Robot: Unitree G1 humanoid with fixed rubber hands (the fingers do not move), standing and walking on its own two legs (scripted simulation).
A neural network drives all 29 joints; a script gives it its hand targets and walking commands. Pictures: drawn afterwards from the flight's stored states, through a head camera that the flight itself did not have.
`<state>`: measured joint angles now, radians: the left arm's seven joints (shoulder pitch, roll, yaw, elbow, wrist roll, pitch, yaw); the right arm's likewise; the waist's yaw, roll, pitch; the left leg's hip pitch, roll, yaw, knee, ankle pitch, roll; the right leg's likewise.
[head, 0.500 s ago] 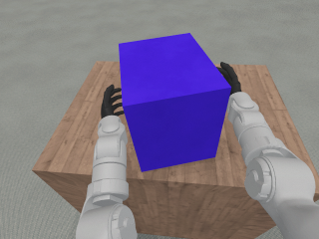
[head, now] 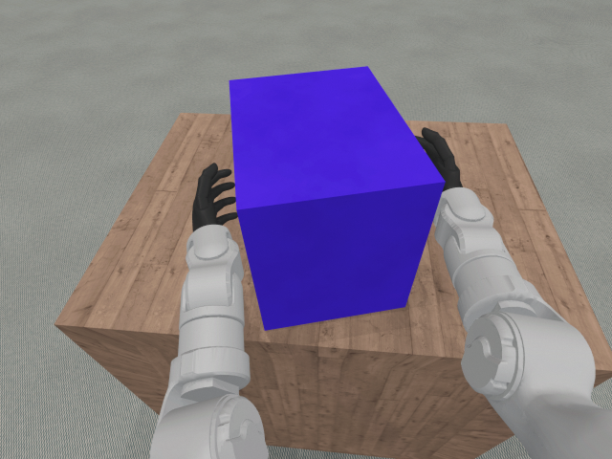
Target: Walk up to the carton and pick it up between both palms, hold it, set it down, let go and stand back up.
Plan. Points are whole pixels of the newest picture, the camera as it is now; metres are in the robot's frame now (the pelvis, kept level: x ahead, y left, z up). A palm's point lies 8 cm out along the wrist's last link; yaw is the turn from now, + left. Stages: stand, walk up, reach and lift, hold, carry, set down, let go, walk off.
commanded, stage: set down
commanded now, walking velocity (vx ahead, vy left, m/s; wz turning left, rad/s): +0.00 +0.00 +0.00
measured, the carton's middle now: (317, 194) +0.49 +0.04 +0.08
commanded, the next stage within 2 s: none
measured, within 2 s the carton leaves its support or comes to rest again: neither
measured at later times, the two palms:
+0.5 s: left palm (209, 230) +0.38 +0.18 +0.12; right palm (440, 194) +0.45 -0.12 +0.13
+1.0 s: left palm (209, 231) +0.38 +0.18 +0.11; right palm (440, 195) +0.45 -0.12 +0.13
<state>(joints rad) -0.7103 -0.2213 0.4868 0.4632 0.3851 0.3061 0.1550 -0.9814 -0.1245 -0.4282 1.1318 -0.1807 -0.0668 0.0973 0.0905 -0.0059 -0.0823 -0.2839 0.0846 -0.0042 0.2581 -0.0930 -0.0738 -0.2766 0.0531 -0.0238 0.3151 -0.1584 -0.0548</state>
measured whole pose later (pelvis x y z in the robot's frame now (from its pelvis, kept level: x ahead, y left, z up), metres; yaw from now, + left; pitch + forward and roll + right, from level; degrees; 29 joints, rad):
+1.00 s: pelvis +0.00 +0.01 +0.00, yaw -1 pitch +6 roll +0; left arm -0.67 -0.20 0.44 0.48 0.37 0.25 0.18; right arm -0.94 -0.11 -0.42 1.10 -0.18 -0.10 0.11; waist 0.09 -0.02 -0.04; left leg -0.26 0.09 0.05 0.28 -0.11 -0.07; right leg -0.25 0.04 -0.03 0.33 -0.17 -0.05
